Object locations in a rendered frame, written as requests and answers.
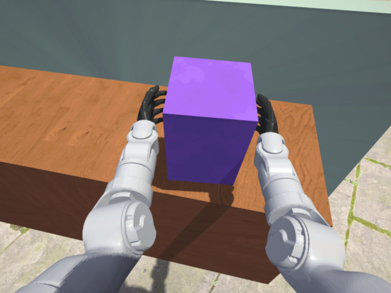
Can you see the robot right upper arm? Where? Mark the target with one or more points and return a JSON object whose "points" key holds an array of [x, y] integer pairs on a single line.
{"points": [[311, 258]]}

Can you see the carton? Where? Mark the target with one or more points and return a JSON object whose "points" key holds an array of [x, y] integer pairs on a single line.
{"points": [[209, 117]]}

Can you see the pedestal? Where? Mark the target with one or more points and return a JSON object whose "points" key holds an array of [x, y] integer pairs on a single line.
{"points": [[61, 138]]}

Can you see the right robot forearm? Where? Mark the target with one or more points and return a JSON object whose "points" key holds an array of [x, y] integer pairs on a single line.
{"points": [[279, 182]]}

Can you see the left robot forearm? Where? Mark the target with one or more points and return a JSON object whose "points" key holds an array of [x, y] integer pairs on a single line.
{"points": [[136, 168]]}

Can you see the right robot hand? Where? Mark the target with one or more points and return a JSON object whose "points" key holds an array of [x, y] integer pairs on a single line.
{"points": [[267, 121]]}

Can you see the robot left upper arm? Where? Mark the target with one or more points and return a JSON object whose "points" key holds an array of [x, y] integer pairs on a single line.
{"points": [[115, 237]]}

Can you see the left robot hand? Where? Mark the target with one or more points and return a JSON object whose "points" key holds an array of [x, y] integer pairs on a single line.
{"points": [[147, 111]]}

